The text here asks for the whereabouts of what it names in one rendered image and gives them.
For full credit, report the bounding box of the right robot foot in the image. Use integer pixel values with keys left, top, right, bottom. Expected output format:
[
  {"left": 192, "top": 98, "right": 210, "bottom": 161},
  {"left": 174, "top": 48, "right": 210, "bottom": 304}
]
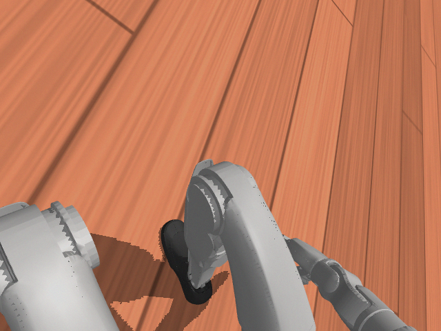
[{"left": 161, "top": 219, "right": 212, "bottom": 305}]

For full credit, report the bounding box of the right robot arm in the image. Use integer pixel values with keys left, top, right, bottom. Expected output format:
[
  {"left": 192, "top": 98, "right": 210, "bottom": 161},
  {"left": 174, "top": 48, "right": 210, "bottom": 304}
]
[{"left": 310, "top": 259, "right": 417, "bottom": 331}]

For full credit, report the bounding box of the right robot hand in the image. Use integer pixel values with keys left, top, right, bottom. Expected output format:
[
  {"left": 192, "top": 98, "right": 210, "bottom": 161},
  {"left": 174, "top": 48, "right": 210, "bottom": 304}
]
[{"left": 283, "top": 235, "right": 328, "bottom": 285}]

